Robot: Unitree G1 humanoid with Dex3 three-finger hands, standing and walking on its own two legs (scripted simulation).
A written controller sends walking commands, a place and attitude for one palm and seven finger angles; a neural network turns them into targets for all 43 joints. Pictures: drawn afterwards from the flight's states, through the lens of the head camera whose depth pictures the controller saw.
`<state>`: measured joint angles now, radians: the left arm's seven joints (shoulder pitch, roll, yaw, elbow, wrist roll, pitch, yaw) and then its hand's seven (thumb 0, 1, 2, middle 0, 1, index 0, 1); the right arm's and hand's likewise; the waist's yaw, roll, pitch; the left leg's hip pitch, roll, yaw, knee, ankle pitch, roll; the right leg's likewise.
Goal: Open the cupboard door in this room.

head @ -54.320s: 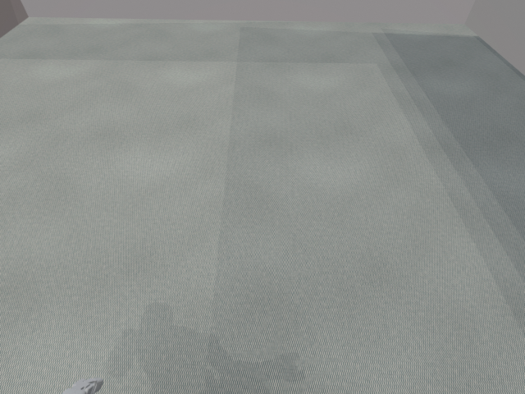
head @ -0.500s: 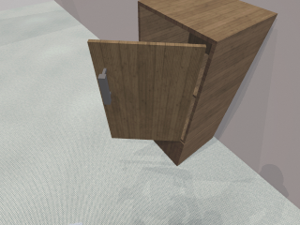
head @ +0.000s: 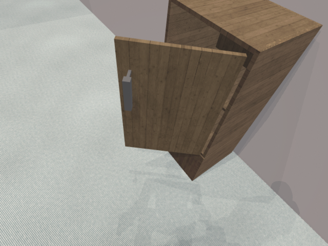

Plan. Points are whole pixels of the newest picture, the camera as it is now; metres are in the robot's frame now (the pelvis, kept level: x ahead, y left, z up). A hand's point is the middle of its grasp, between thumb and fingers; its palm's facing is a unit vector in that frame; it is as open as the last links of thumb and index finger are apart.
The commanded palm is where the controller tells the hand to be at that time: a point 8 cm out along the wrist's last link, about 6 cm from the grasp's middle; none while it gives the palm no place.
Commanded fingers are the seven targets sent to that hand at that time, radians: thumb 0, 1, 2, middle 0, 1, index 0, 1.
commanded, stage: come to a stop and stand still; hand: left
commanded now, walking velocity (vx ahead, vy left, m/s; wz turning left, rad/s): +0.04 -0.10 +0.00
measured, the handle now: (128, 90) +0.59 +0.16 -0.01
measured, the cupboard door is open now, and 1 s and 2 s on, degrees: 49 49 49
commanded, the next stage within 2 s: look again from close up in 0.94 s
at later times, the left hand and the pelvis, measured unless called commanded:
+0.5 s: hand out of the picture +0.01 +0.12 -0.18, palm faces +0.01 -0.98 -0.20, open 7.2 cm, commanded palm none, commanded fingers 0.00 0.90 0.90 -0.20 -0.30 -0.20 -0.30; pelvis -0.01 -0.06 +0.00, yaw +0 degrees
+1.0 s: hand out of the picture -0.01 +0.08 -0.18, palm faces +0.06 -0.99 -0.16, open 7.3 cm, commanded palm none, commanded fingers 0.00 0.90 0.90 -0.20 -0.30 -0.20 -0.30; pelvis +0.01 -0.07 +0.00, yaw +1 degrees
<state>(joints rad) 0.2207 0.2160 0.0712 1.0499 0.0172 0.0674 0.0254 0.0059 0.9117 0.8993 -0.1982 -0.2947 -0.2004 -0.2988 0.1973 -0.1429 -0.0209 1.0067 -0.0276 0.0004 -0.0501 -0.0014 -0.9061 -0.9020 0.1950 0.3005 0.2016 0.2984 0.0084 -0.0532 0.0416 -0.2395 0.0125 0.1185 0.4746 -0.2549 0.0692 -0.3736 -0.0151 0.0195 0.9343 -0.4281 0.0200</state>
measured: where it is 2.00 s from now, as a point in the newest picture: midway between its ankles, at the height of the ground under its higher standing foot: outside the picture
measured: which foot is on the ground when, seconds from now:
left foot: down 0.00-1.00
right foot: up 0.00-0.22, down 0.24-1.00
